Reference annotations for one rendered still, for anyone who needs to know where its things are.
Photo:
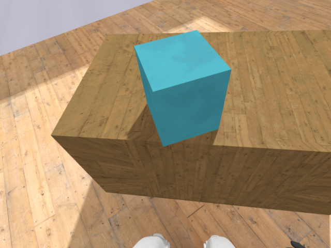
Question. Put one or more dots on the right robot thigh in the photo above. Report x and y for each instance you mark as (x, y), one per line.
(218, 242)

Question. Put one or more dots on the carton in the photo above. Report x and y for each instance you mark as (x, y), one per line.
(185, 83)

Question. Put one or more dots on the left robot thigh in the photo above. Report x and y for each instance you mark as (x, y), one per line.
(152, 242)

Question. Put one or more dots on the robot thigh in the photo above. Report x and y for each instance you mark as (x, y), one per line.
(152, 242)
(218, 242)

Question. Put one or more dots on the pedestal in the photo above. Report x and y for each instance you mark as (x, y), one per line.
(273, 146)

